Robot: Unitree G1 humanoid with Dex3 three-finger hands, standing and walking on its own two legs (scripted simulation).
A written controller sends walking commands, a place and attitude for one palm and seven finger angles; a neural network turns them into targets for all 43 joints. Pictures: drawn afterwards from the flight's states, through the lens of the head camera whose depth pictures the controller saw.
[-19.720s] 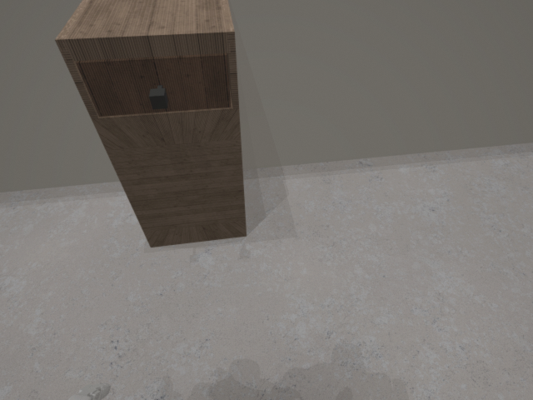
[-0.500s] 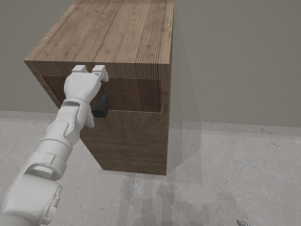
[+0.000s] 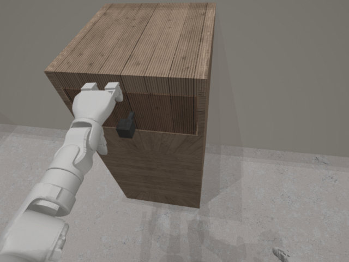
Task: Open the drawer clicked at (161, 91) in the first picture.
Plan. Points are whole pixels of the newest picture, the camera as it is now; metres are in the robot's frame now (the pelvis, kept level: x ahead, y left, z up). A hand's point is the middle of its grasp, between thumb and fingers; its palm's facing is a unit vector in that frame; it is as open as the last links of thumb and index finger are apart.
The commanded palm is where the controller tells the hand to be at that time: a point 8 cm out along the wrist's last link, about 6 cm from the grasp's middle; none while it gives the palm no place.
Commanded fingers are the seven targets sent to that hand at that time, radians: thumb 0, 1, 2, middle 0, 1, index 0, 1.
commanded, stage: re-aim the fingers above the handle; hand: left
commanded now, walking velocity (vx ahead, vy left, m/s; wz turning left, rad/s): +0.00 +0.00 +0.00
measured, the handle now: (128, 123) +0.48 +0.18 +0.01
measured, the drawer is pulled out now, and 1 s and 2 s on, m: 0.00 0.00 0.00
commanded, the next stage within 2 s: lower the fingers behind the handle in 0.14 s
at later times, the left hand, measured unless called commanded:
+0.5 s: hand (103, 137) +0.40 +0.21 +0.05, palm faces -0.14 -0.02 -0.99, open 13.8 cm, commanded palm +0.38 +0.19 +0.12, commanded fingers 0.00 -0.50 0.30 -0.30 -1.20 -0.30 -1.20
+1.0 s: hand (121, 136) +0.42 +0.18 +0.03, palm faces -0.04 -0.05 -1.00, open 13.9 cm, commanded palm +0.40 +0.19 +0.09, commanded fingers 0.00 -0.50 0.30 -0.30 -1.20 -0.30 -1.20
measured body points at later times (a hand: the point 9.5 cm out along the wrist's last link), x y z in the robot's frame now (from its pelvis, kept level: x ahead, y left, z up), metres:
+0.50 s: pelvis +0.00 +0.00 +0.00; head +0.03 -0.03 +0.45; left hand +0.40 +0.21 +0.11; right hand +0.11 -0.25 -0.14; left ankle -0.02 +0.07 -0.72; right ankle -0.03 -0.06 -0.72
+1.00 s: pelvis -0.01 +0.01 -0.01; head +0.04 -0.01 +0.44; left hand +0.42 +0.18 +0.08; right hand +0.06 -0.24 -0.15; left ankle -0.02 +0.08 -0.72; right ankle -0.03 -0.06 -0.72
